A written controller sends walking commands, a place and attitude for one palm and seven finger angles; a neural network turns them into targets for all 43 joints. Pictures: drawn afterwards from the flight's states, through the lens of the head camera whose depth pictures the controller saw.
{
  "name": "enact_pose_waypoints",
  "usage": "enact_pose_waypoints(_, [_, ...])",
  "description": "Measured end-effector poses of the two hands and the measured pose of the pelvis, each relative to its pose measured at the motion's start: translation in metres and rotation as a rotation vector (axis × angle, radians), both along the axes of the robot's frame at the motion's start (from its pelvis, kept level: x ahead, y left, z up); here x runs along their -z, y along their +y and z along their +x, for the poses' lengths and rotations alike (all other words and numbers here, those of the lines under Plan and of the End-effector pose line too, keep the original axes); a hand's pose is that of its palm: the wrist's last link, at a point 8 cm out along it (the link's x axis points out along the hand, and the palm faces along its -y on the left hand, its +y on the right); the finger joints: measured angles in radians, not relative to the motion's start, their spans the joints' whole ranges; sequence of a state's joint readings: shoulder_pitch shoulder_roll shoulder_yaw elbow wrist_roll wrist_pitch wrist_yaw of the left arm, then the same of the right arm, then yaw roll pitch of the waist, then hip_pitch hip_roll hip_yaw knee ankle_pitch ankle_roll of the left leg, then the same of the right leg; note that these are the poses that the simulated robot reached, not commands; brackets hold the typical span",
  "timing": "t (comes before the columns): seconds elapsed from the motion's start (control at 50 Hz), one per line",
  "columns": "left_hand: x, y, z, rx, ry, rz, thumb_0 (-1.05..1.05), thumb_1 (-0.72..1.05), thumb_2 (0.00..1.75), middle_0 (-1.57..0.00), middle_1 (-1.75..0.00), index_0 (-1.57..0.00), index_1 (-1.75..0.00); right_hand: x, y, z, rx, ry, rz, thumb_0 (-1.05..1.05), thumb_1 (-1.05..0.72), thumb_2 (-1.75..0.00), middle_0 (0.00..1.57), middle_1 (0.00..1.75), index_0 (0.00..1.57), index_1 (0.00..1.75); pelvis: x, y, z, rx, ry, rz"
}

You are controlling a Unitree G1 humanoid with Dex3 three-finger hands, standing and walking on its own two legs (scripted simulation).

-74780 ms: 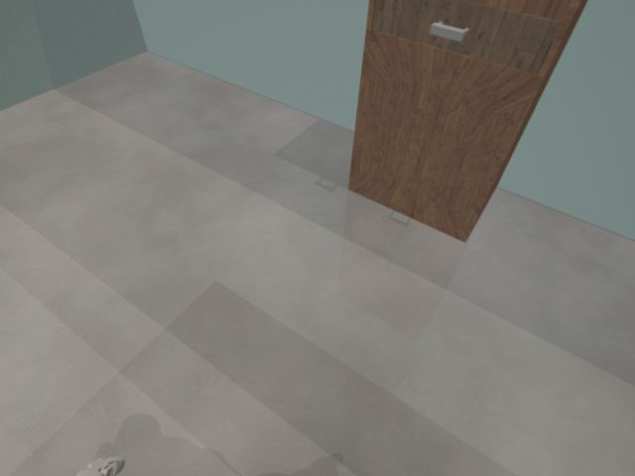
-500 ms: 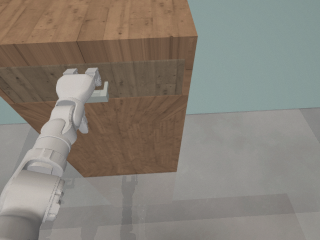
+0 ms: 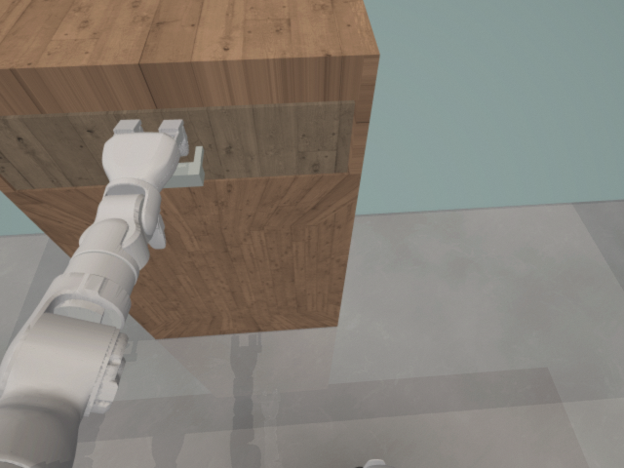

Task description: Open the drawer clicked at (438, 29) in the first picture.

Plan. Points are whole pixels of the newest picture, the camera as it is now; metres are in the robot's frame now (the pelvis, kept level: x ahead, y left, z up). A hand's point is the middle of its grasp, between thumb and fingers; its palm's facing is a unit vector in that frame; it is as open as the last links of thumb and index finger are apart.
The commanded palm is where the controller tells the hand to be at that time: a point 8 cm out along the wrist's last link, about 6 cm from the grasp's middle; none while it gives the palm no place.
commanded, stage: lower the fingers behind the handle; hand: left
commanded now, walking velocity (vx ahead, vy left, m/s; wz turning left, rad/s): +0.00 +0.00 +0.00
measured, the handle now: (169, 164) +0.53 +0.20 +0.06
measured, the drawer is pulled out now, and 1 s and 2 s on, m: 0.00 0.00 0.00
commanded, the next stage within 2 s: lift the hand off the handle in 0.38 s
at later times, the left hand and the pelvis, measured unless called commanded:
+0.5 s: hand (156, 187) +0.48 +0.21 +0.07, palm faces -0.01 +0.05 -1.00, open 13.9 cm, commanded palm +0.46 +0.20 +0.09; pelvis -0.01 +0.00 +0.00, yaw +0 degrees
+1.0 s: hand (155, 182) +0.48 +0.21 +0.07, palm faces -0.03 +0.03 -1.00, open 13.6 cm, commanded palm +0.47 +0.21 +0.13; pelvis -0.01 +0.00 -0.01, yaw +1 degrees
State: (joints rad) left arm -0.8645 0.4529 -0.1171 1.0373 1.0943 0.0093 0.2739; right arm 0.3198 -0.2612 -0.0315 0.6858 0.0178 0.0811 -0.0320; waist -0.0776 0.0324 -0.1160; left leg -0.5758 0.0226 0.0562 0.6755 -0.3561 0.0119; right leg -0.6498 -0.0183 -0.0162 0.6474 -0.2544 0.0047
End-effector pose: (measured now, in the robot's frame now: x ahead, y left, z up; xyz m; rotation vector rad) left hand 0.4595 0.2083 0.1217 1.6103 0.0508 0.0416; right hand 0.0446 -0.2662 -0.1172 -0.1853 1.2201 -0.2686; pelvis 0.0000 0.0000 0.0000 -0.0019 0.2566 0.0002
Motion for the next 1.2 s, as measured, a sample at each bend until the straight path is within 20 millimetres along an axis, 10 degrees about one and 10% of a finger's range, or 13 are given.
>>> enact_pose_waypoints(1.2, [-0.008, 0.001, 0.005, 0.017, 0.024, -0.029, 0.00, -0.49, 0.30, -0.36, -1.24, -0.36, -1.21, 0.004, 0.011, -0.036, 0.029, 0.060, 0.007, 0.01, -0.91, -0.90, 0.20, 0.30, 0.20, 0.30, -0.001, 0.006, -0.006, -0.012, -0.009, -0.007])
